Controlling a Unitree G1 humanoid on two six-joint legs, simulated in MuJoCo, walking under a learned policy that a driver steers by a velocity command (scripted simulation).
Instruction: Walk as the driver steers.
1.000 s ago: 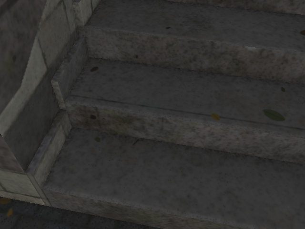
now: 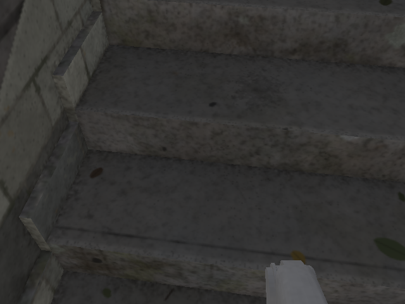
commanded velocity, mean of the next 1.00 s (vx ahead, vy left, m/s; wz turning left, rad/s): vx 0.50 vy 0.00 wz -0.08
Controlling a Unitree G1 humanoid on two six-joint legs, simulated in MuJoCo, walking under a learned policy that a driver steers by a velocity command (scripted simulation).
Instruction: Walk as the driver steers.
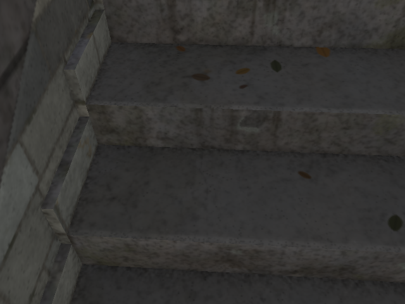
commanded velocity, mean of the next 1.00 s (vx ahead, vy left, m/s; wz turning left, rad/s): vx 0.45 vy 0.00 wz -0.25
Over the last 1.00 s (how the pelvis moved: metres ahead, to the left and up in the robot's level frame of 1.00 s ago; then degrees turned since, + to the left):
0.59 -0.03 0.31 -7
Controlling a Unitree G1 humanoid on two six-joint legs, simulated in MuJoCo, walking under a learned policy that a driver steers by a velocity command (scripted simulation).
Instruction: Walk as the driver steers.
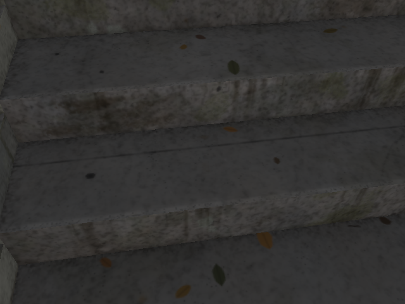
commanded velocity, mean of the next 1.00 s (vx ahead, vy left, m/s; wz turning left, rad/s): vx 0.05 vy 0.00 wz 0.32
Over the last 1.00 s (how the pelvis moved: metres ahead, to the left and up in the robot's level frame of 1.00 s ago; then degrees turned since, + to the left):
0.56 -0.05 0.30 -11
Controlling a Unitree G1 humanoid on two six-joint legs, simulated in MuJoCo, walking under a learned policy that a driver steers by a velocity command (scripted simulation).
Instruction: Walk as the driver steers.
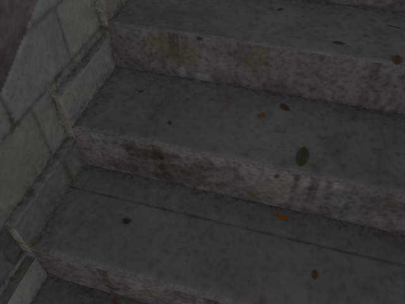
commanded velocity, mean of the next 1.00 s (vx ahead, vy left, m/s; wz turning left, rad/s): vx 0.27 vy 0.00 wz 0.01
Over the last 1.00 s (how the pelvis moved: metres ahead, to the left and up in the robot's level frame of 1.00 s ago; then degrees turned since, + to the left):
0.26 -0.18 0.13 17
